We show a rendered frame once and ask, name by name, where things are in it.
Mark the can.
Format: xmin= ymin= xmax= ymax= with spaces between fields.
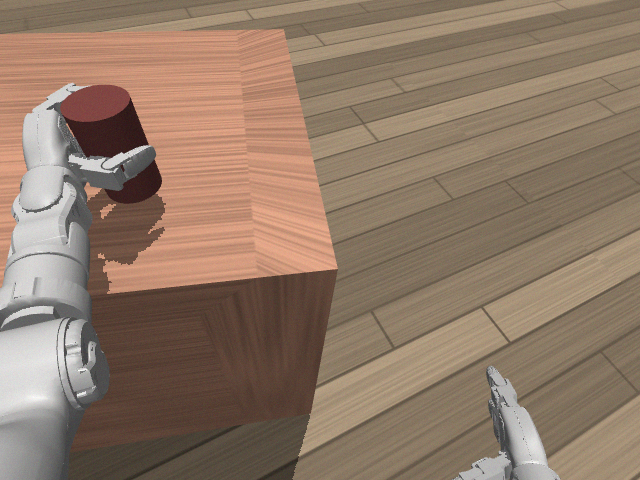
xmin=60 ymin=85 xmax=162 ymax=204

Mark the left robot arm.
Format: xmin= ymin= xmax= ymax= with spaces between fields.
xmin=0 ymin=165 xmax=110 ymax=480

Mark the right robot arm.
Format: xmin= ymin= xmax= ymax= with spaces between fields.
xmin=510 ymin=463 xmax=561 ymax=480

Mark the right robot hand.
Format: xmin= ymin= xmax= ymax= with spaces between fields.
xmin=452 ymin=366 xmax=549 ymax=480

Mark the left robot hand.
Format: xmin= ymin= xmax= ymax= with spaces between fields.
xmin=22 ymin=83 xmax=156 ymax=191

